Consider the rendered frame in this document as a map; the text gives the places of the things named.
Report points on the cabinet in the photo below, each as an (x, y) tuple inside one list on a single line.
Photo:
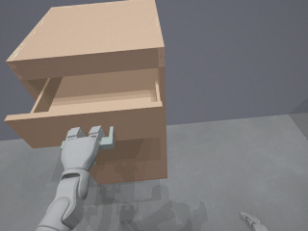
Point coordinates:
[(101, 38)]

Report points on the left robot hand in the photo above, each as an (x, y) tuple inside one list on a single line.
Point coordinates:
[(81, 151)]

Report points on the handle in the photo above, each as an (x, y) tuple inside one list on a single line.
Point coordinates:
[(105, 142)]

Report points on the robot left forearm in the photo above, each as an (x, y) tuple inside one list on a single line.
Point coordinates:
[(67, 208)]

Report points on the drawer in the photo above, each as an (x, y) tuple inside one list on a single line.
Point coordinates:
[(127, 100)]

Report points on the right robot hand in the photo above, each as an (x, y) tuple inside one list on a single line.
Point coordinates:
[(252, 222)]

